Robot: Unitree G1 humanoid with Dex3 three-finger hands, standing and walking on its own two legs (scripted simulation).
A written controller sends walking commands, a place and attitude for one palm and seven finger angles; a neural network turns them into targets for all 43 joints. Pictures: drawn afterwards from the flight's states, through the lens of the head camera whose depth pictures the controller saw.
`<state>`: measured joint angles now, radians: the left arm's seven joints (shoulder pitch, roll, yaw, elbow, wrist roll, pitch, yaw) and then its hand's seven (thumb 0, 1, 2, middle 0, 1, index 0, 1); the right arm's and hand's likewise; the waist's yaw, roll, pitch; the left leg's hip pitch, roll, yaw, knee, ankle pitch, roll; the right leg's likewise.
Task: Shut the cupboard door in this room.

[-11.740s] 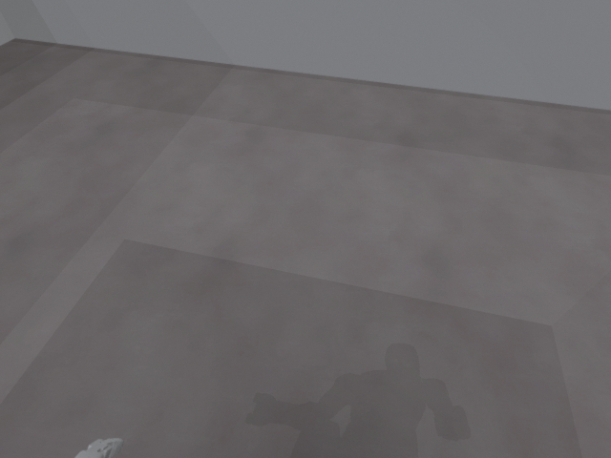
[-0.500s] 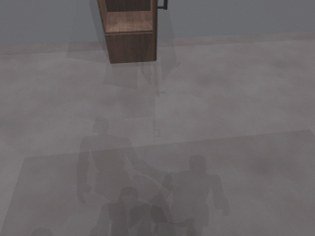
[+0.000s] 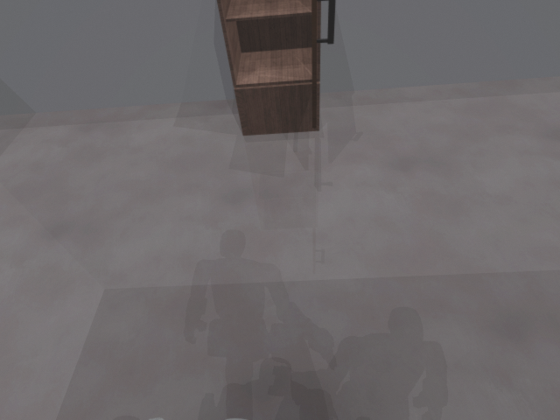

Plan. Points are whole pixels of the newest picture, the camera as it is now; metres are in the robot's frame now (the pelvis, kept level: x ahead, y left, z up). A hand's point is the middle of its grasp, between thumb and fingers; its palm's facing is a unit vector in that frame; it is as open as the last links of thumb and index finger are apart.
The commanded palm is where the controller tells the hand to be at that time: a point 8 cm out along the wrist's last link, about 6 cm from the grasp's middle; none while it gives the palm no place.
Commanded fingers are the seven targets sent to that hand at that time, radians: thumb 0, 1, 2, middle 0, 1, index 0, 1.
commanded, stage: stand and wait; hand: left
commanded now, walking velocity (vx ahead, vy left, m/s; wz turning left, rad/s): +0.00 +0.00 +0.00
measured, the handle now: (325, 20) +1.36 -0.09 +0.00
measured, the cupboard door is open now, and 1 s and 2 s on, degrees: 86 86 86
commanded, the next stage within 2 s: turn or walk to find it in 0.08 s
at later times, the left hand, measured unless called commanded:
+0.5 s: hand out of the picture -0.05 +0.24 -0.18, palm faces +0.20 -0.95 -0.22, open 7.4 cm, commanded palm none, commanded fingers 0.00 0.90 0.90 -0.20 -0.30 -0.20 -0.30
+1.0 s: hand out of the picture -0.07 +0.17 -0.15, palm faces +0.30 -0.92 -0.26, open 7.3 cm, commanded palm none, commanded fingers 0.00 0.90 0.90 -0.20 -0.30 -0.20 -0.30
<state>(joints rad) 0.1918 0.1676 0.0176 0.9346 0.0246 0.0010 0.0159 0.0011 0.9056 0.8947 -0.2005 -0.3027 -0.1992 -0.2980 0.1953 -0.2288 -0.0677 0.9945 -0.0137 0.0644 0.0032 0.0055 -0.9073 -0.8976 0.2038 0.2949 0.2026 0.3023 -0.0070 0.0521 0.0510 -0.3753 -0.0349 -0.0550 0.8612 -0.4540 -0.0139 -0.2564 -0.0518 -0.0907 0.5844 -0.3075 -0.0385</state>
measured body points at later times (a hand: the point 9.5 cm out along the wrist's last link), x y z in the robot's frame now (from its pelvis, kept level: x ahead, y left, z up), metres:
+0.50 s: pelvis -0.04 +0.03 +0.00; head -0.03 +0.05 +0.45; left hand -0.06 +0.29 -0.16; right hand +0.05 -0.20 -0.14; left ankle -0.05 +0.13 -0.73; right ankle -0.03 -0.10 -0.68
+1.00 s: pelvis -0.06 -0.02 +0.01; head -0.04 -0.05 +0.46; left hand -0.08 +0.22 -0.13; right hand +0.04 -0.26 -0.16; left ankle -0.12 +0.13 -0.68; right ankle -0.04 -0.11 -0.73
